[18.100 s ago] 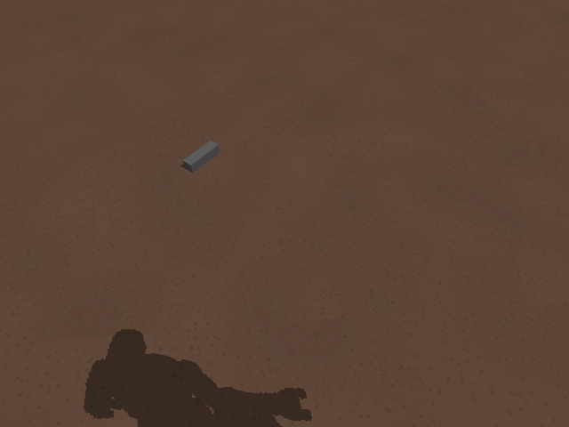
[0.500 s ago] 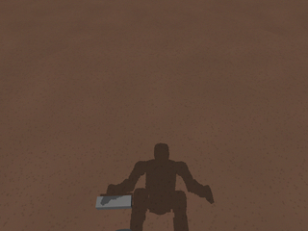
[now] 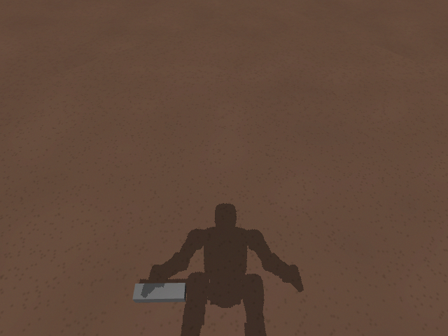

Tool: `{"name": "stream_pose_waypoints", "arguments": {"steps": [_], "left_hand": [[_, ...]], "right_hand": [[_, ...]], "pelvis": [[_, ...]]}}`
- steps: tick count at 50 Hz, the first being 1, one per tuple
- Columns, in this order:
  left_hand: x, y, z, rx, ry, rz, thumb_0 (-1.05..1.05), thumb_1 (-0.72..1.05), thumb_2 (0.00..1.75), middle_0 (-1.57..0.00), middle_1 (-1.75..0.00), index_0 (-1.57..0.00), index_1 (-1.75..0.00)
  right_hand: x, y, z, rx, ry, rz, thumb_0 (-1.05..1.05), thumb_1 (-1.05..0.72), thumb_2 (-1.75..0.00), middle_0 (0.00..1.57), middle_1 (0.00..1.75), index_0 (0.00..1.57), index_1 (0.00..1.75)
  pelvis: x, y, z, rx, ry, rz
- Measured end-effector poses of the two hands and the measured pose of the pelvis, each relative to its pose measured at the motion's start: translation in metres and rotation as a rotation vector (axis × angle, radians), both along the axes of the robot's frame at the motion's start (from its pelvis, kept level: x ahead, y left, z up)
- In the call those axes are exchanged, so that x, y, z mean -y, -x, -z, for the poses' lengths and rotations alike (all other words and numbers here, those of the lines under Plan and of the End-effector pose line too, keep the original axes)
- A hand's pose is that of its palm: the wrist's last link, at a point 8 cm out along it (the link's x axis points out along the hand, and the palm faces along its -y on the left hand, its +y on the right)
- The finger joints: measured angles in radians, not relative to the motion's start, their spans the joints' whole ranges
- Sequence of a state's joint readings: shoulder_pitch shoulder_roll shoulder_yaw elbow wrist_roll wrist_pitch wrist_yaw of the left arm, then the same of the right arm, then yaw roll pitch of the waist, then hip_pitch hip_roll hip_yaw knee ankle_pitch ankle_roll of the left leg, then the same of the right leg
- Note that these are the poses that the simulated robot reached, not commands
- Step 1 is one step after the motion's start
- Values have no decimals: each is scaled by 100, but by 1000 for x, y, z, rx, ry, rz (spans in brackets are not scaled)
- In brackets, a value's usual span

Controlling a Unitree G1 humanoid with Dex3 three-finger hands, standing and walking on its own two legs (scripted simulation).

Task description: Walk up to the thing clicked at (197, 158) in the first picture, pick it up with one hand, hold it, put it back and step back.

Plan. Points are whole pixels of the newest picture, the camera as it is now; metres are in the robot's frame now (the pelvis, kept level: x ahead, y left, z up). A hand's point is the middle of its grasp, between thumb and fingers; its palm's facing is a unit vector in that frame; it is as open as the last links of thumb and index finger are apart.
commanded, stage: walk up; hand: left
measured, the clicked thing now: (160, 292) +0.39 +0.25 -0.75
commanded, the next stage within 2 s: none
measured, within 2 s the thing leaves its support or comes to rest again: neither
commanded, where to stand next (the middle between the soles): +0.06 -0.01 m, yaw +2 degrees
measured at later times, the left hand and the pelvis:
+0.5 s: hand out of the picture +0.07 +0.26 -0.16, palm faces +0.01 -0.93 -0.37, open 7.4 cm; pelvis -0.02 -0.01 -0.01, yaw +1 degrees
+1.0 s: hand out of the picture -0.06 +0.26 -0.16, palm faces +0.12 -0.90 -0.42, open 7.4 cm; pelvis -0.09 -0.02 -0.02, yaw +7 degrees
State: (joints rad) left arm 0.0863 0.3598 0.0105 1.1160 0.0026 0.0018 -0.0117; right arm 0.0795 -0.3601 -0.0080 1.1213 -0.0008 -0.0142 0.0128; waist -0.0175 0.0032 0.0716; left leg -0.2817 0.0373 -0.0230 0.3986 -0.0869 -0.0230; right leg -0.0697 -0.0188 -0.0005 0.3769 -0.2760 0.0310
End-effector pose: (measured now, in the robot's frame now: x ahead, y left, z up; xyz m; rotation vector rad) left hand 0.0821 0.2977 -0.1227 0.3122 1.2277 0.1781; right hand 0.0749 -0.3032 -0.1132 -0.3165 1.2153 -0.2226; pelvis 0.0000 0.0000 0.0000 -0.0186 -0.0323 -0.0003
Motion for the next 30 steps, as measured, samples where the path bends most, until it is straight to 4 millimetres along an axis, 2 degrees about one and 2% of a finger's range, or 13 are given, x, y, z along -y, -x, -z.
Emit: {"name": "stream_pose_waypoints", "arguments": {"steps": [9,19,26,30], "left_hand": [[-3,21,-3,-40,-15,-47,1,91,90,-20,-30,-20,-30],[-2,21,-3,-35,-16,-61,1,91,90,-20,-30,-20,-30],[-6,23,3,-15,-52,-51,1,91,90,-20,-30,-20,-30],[1,45,5,-9,-81,-55,1,91,90,-20,-30,-20,-30]], "right_hand": [[-9,-25,3,26,-29,-31,1,-91,-90,20,30,21,30],[-10,-32,4,27,-36,-34,1,-91,-90,21,30,21,30],[10,-19,11,18,1,-21,1,-91,-90,21,30,21,30],[31,-7,20,21,18,-36,1,-91,-90,21,31,21,30]], "pelvis": [[1,-5,-1,2,-2,-10],[2,-7,-1,3,-4,-17],[10,24,9,-7,-9,-21],[26,45,20,-22,-19,-26]]}}
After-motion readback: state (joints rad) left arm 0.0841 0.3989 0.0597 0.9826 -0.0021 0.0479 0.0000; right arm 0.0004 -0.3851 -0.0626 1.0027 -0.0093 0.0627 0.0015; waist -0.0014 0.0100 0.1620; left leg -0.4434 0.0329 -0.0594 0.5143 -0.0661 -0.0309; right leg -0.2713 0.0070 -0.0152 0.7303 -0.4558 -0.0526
